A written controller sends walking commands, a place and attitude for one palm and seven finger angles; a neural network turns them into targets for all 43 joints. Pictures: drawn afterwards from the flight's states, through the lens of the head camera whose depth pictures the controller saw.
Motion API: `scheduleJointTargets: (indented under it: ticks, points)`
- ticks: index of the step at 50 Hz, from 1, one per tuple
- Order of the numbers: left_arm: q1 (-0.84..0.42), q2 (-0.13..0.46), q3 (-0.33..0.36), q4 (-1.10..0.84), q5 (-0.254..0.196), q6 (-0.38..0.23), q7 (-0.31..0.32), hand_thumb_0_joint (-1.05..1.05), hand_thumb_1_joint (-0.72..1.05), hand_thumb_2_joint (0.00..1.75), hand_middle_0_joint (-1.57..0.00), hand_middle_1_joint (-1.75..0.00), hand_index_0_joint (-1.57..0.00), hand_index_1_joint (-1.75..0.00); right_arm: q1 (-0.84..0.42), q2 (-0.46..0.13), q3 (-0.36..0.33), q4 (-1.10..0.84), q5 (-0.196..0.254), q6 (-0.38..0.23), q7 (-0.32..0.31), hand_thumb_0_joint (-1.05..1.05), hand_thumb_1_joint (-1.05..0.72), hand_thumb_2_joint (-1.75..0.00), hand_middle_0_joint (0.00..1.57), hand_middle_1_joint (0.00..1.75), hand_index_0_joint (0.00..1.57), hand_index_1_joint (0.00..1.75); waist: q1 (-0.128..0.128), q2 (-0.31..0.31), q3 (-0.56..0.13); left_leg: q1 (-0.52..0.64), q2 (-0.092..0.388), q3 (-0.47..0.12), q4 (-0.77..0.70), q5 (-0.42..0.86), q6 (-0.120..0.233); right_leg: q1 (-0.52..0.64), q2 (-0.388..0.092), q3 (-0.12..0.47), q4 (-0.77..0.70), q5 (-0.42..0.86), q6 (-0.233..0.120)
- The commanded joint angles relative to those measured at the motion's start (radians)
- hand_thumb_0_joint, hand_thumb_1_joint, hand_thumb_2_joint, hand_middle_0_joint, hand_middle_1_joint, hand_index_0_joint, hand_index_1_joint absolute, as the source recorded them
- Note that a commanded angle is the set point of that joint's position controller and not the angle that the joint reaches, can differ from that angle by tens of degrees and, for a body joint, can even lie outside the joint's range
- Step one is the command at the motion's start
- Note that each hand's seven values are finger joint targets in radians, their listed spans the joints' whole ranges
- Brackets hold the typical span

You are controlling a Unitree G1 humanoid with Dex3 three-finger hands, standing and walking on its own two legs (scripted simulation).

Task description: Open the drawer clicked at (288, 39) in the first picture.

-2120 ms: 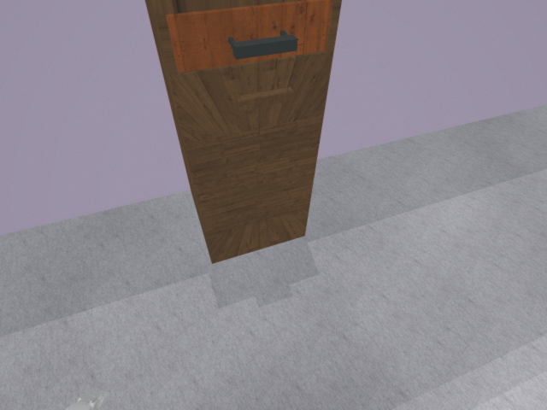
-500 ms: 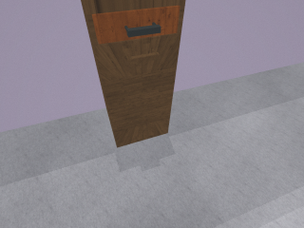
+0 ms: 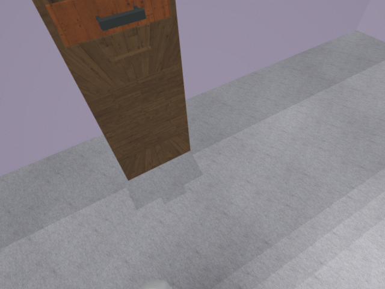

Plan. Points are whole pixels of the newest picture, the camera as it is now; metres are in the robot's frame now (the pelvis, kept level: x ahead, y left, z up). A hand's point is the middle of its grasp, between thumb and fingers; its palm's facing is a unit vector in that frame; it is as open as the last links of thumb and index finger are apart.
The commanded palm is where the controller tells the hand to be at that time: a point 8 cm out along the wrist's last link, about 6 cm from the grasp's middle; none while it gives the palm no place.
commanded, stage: walk to a spot facing it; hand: left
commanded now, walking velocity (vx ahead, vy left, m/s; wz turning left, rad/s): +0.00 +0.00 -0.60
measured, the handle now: (120, 16) +0.85 +0.31 +0.16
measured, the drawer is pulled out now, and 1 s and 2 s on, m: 0.00 0.00 0.00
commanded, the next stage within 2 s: turn to face it in 1.96 s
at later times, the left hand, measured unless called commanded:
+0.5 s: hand out of the picture +0.07 +0.24 -0.15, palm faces -0.16 -0.95 -0.25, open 7.4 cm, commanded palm none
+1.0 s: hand (151, 276) +0.17 +0.13 -0.14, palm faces -0.61 -0.77 -0.20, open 7.4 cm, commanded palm none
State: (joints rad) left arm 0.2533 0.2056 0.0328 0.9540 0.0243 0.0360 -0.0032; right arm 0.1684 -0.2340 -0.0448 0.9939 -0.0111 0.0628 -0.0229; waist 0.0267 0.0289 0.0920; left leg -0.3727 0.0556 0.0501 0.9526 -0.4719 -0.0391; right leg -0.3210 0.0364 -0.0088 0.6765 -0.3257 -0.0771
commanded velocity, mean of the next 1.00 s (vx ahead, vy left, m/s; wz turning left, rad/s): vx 0.10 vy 0.00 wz -0.59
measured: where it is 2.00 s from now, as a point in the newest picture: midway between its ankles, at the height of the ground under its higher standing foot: outside the picture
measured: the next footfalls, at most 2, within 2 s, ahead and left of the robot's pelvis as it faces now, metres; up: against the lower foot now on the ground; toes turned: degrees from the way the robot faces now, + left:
left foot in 0.52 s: +0.02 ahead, +0.15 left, +0.00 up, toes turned -18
right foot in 1.02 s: -0.07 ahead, -0.11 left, +0.00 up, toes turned -44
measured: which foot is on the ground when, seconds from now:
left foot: up 0.00-0.50, down 0.52-1.00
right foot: down 0.00-0.52, up 0.54-1.00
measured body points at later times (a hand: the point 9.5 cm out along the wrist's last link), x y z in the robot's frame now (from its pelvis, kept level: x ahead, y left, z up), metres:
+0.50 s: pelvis -0.03 +0.04 +0.01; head +0.00 +0.04 +0.46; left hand +0.08 +0.29 -0.13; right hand +0.03 -0.24 -0.11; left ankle -0.02 +0.17 -0.71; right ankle +0.02 -0.07 -0.72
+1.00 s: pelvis -0.03 +0.02 +0.01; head -0.01 +0.01 +0.46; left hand +0.20 +0.17 -0.13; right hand -0.21 -0.17 -0.13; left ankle -0.02 +0.17 -0.72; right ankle -0.11 -0.08 -0.71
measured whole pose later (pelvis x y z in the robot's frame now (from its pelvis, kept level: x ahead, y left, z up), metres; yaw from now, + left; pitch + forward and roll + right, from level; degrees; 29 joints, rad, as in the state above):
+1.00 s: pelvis -0.03 +0.02 +0.01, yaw -36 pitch +1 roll -1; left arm 0.16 0.23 0.07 0.93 0.03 0.06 -0.06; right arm 0.37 -0.23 -0.05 0.98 -0.03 -0.01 -0.02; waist -0.05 0.02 0.03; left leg -0.13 0.17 0.28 0.51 -0.37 -0.05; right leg -0.33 -0.06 -0.10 0.65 -0.40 0.03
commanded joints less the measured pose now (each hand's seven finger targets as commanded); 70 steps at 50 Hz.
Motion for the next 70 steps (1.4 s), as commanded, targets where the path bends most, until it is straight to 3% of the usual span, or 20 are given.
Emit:
scheduleJointTargets:
  ticks: [1, 9, 18, 24, 25, 26, 27, 30, 33, 36, 41, 46, 49, 50, 51, 52, 54, 58, 68, 70]
  points:
    - [0.009, 0.204, 0.063, -0.088, -0.011, -0.023, 0.019, 0.0, 0.9, 0.9, -0.2, -0.3, -0.2, -0.3, -0.047, -0.113, -0.041, -0.104, -0.005, -0.035, 0.002, 0.0, -0.9, -0.9, 0.2, 0.3, 0.2, 0.3, -0.005, -0.139, -0.063, -0.17, 0.022, -0.087, 0.213, 0.108, -0.011, 0.092, -0.255, 0.404, -0.382, 0.29, -0.071]
    - [0.073, 0.189, 0.074, -0.077, -0.01, -0.026, 0.016, 0.0, 0.9, 0.9, -0.2, -0.3, -0.2, -0.3, -0.043, -0.093, -0.039, -0.112, -0.009, -0.031, -0.007, 0.0, -0.9, -0.9, 0.2, 0.3, 0.2, 0.3, 0.012, -0.129, -0.158, -0.203, -0.001, -0.096, 0.136, 0.146, -0.038, 0.229, -0.204, 0.414, -0.37, 0.273, -0.042]
    - [0.064, 0.212, 0.084, -0.088, 0.002, -0.012, 0.013, 0.0, 0.9, 0.9, -0.2, -0.3, -0.2, -0.3, -0.074, -0.094, -0.032, -0.154, 0.002, -0.043, -0.013, 0.0, -0.9, -0.9, 0.2, 0.3, 0.2, 0.3, 0.032, -0.159, -0.167, -0.068, -0.045, -0.094, -0.138, 0.054, -0.013, 0.174, -0.185, 0.533, -0.371, 0.287, -0.096]
    - [-0.046, 0.22, 0.086, -0.124, -0.001, 0.006, 0.01, 0.0, 0.9, 0.9, -0.2, -0.3, -0.2, -0.3, 0.105, -0.107, -0.037, -0.125, 0.016, -0.06, -0.022, 0.0, -0.9, -0.9, 0.2, 0.3, 0.2, 0.3, -0.051, -0.181, -0.186, 0.304, -0.077, -0.08, -0.535, 0.175, 0.042, -0.064, -0.099, 0.516, -0.35, 0.141, 0.005]
    - [-0.064, 0.188, 0.08, -0.142, -0.006, 0.007, 0.006, 0.0, 0.9, 0.9, -0.2, -0.3, -0.2, -0.3, 0.156, -0.149, -0.045, -0.121, 0.012, -0.07, -0.029, 0.0, -0.9, -0.9, 0.2, 0.3, 0.2, 0.3, -0.083, -0.073, -0.196, 0.434, 0.029, -0.182, -0.648, 0.136, 0.081, -0.205, -0.015, 0.423, -0.251, 0.005, 0.056]
    - [-0.037, 0.124, 0.072, -0.155, -0.014, 0.008, -0.009, 0.0, 0.9, 0.9, -0.2, -0.3, -0.2, -0.3, 0.113, -0.234, -0.06, -0.143, -0.004, -0.072, -0.031, 0.0, -0.9, -0.9, 0.2, 0.3, 0.2, 0.3, -0.063, 0.232, -0.16, 0.465, 0.29, -0.455, -0.777, 0.02, 0.136, -0.387, 0.116, 0.23, 0.034, -0.154, 0.1]
    - [-0.064, 0.166, 0.087, -0.156, -0.001, 0.008, -0.008, 0.0, 0.9, 0.9, -0.2, -0.3, -0.2, -0.3, 0.036, -0.256, -0.058, -0.174, 0.0, -0.066, -0.03, 0.0, -0.9, -0.9, 0.2, 0.3, 0.2, 0.3, -0.049, 0.205, -0.085, 0.246, 0.432, -0.501, -0.791, 0.083, 0.193, -0.361, 0.046, 0.138, 0.272, -0.195, 0.131]
    - [0.036, 0.183, 0.108, -0.096, 0.013, 0.028, -0.028, 0.0, 0.9, 0.9, -0.2, -0.3, -0.2, -0.3, -0.135, -0.143, -0.021, -0.221, -0.01, -0.072, -0.027, 0.0, -0.9, -0.9, 0.2, 0.3, 0.2, 0.3, 0.054, 0.097, -0.033, -0.016, 0.253, -0.241, -0.756, 0.165, 0.172, -0.208, 0.003, 0.111, 0.6, -0.026, 0.152]
    - [0.014, 0.137, 0.086, -0.104, 0.008, 0.028, -0.037, 0.0, 0.9, 0.9, -0.2, -0.3, -0.2, -0.3, -0.048, -0.138, -0.026, -0.196, -0.011, -0.077, -0.024, 0.0, -0.9, -0.9, 0.2, 0.3, 0.2, 0.3, 0.02, 0.115, -0.035, 0.169, 0.176, -0.098, -0.68, 0.316, 0.161, -0.302, -0.019, 0.052, 0.557, 0.0, 0.167]
    - [-0.067, 0.113, 0.074, -0.123, 0.002, 0.019, -0.039, 0.0, 0.9, 0.9, -0.2, -0.3, -0.2, -0.3, 0.104, -0.144, -0.032, -0.151, -0.012, -0.082, -0.022, 0.0, -0.9, -0.9, 0.2, 0.3, 0.2, 0.3, -0.045, 0.119, -0.051, 0.325, 0.222, -0.104, -0.654, 0.452, 0.184, -0.349, -0.055, 0.024, 0.439, -0.031, 0.173]
    - [-0.189, 0.098, 0.061, -0.151, 0.006, 0.011, -0.06, 0.0, 0.9, 0.9, -0.2, -0.3, -0.2, -0.3, 0.204, -0.175, -0.049, -0.103, -0.019, -0.095, -0.011, 0.0, -0.9, -0.9, 0.2, 0.3, 0.2, 0.3, -0.1, 0.131, -0.029, 0.34, 0.306, -0.11, -0.727, 0.159, 0.197, -0.299, -0.11, -0.032, 0.211, -0.085, 0.155]
    - [-0.2, 0.073, 0.055, -0.147, 0.005, -0.006, -0.068, 0.0, 0.9, 0.9, -0.2, -0.3, -0.2, -0.3, 0.198, -0.189, -0.054, -0.08, -0.024, -0.1, -0.002, 0.0, -0.9, -0.9, 0.2, 0.3, 0.2, 0.3, -0.094, 0.169, -0.04, 0.287, 0.321, -0.008, -0.695, 0.139, 0.158, -0.149, -0.09, -0.102, 0.029, -0.112, 0.122]
    - [-0.087, 0.082, 0.062, -0.107, 0.006, -0.024, -0.058, 0.0, 0.9, 0.9, -0.2, -0.3, -0.2, -0.3, 0.182, -0.177, -0.051, -0.069, -0.023, -0.099, 0.005, 0.0, -0.9, -0.9, 0.2, 0.3, 0.2, 0.3, -0.023, 0.098, -0.093, 0.192, 0.284, 0.088, -0.498, 0.196, 0.097, 0.114, -0.04, -0.145, -0.175, -0.004, 0.085]
    - [0.048, 0.142, 0.076, -0.063, 0.009, -0.039, -0.048, 0.0, 0.9, 0.9, -0.2, -0.3, -0.2, -0.3, 0.172, -0.152, -0.042, -0.078, -0.014, -0.099, 0.014, 0.0, -0.9, -0.9, 0.2, 0.3, 0.2, 0.3, 0.045, -0.035, -0.16, 0.033, 0.238, 0.176, -0.277, 0.213, 0.041, 0.379, -0.092, -0.073, -0.264, 0.015, 0.047]
    - [0.19, 0.288, 0.106, -0.023, 0.012, -0.054, -0.029, 0.0, 0.9, 0.9, -0.2, -0.3, -0.2, -0.3, 0.126, -0.07, -0.016, -0.128, -0.003, -0.1, 0.027, 0.0, -0.9, -0.9, 0.2, 0.3, 0.2, 0.3, 0.115, -0.378, -0.207, -0.299, 0.101, 0.236, 0.05, -0.123, -0.019, 0.6, -0.372, 0.351, -0.379, -0.1, -0.064]
    - [0.263, 0.33, 0.112, -0.002, -0.014, -0.048, -0.01, 0.0, 0.9, 0.9, -0.2, -0.3, -0.2, -0.3, 0.007, -0.091, -0.013, -0.183, -0.015, -0.098, 0.025, 0.0, -0.9, -0.9, 0.2, 0.3, 0.2, 0.3, 0.146, -0.363, -0.194, -0.434, 0.058, 0.083, 0.217, -0.16, -0.013, 0.578, -0.459, 0.558, -0.43, 0.039, -0.127]
    - [0.167, 0.254, 0.101, -0.016, -0.016, -0.057, 0.006, 0.0, 0.9, 0.9, -0.2, -0.3, -0.2, -0.3, -0.029, -0.106, -0.029, -0.17, -0.012, -0.1, 0.028, 0.0, -0.9, -0.9, 0.2, 0.3, 0.2, 0.3, 0.105, -0.207, -0.109, -0.428, 0.121, 0.0, 0.273, 0.019, -0.002, 0.445, -0.402, 0.437, -0.43, -0.002, -0.13]
    - [0.037, 0.167, 0.058, -0.035, -0.003, -0.089, 0.004, 0.0, 0.9, 0.9, -0.2, -0.3, -0.2, -0.3, 0.061, -0.073, -0.029, -0.108, -0.023, -0.087, 0.035, 0.0, -0.9, -0.9, 0.2, 0.3, 0.2, 0.3, -0.018, -0.133, 0.002, -0.291, 0.117, 0.024, 0.14, 0.142, -0.041, 0.214, -0.297, 0.2, -0.443, 0.279, -0.09]
    - [0.079, 0.17, 0.058, 0.023, 0.003, -0.103, 0.013, 0.0, 0.9, 0.9, -0.2, -0.3, -0.2, -0.3, -0.038, -0.041, -0.025, -0.145, -0.009, -0.113, 0.054, 0.0, -0.9, -0.9, 0.2, 0.3, 0.2, 0.3, -0.019, -0.182, 0.019, -0.073, 0.046, 0.06, -0.249, 0.267, -0.003, 0.153, -0.246, 0.174, -0.412, 0.296, -0.063]
    - [0.047, 0.178, 0.067, 0.026, -0.001, -0.104, 0.015, 0.0, 0.9, 0.9, -0.2, -0.3, -0.2, -0.3, 0.143, -0.073, -0.038, -0.09, -0.013, -0.127, 0.038, 0.0, -0.9, -0.9, 0.2, 0.3, 0.2, 0.3, -0.108, -0.109, -0.069, 0.193, 0.009, 0.064, -0.379, 0.308, 0.011, 0.117, -0.207, 0.138, -0.209, 0.416, -0.035]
